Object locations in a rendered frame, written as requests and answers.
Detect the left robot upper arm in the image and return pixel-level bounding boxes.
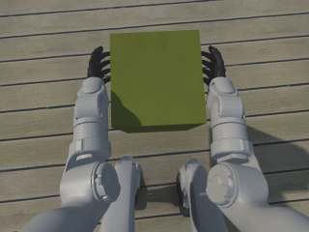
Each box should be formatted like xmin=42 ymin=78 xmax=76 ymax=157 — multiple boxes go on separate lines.
xmin=17 ymin=160 xmax=121 ymax=232

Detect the robot right forearm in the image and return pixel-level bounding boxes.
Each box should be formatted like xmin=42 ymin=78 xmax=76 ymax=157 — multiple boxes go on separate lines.
xmin=206 ymin=76 xmax=264 ymax=175

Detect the robot left hand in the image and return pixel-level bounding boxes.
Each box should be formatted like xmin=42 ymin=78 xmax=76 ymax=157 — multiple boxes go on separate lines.
xmin=87 ymin=46 xmax=111 ymax=84

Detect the right robot upper arm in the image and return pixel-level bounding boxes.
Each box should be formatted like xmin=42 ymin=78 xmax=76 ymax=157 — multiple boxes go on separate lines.
xmin=206 ymin=161 xmax=309 ymax=232

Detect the robot right hand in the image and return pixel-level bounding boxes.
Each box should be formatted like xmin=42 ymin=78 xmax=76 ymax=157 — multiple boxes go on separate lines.
xmin=201 ymin=45 xmax=226 ymax=87

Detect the right robot thigh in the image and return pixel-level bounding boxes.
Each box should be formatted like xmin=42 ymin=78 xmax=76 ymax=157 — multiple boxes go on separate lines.
xmin=180 ymin=163 xmax=228 ymax=232

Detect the robot left forearm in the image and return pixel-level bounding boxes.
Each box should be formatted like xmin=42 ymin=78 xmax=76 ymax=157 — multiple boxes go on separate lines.
xmin=60 ymin=76 xmax=112 ymax=197

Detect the carton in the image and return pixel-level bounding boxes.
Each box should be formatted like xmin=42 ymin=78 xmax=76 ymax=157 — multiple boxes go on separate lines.
xmin=109 ymin=29 xmax=207 ymax=133

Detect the robot left shin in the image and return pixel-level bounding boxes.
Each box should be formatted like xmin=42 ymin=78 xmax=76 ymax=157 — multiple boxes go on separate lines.
xmin=114 ymin=155 xmax=137 ymax=195

